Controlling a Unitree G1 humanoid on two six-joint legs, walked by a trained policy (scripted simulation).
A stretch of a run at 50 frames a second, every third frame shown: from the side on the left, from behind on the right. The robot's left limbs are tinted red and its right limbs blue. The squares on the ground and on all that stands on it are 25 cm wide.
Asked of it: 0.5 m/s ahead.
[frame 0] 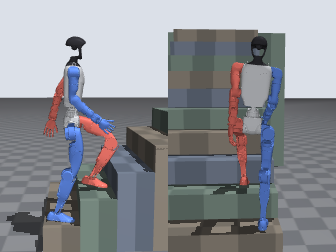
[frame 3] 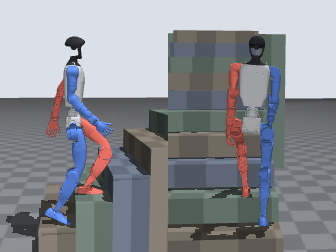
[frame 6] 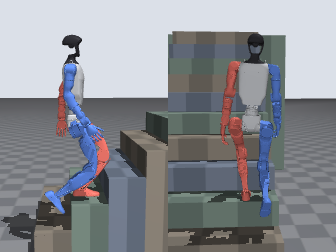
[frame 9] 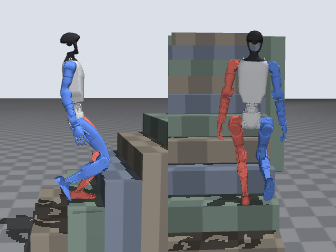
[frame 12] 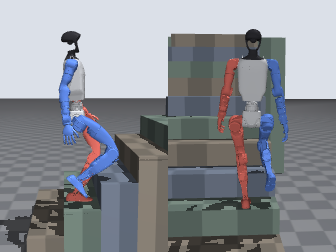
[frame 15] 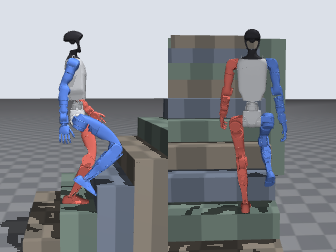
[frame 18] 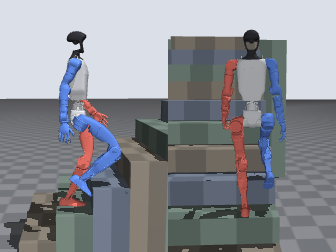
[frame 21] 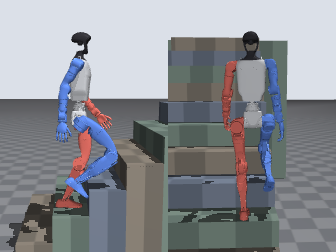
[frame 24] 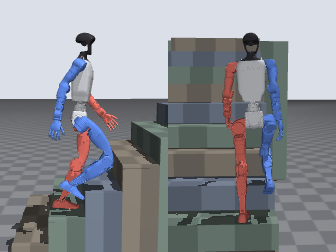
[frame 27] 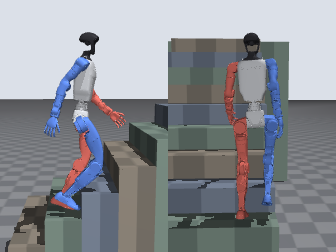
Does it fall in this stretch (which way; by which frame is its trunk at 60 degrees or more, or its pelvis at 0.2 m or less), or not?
no
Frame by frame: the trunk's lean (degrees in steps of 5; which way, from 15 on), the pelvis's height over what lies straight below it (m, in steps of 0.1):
0: 5, 0.8
3: 5, 0.8
6: 5, 0.7
9: 5, 0.7
12: 5, 0.7
15: 5, 0.7
18: 0, 0.8
21: 0, 0.8
24: 5, 0.8
27: 5, 0.6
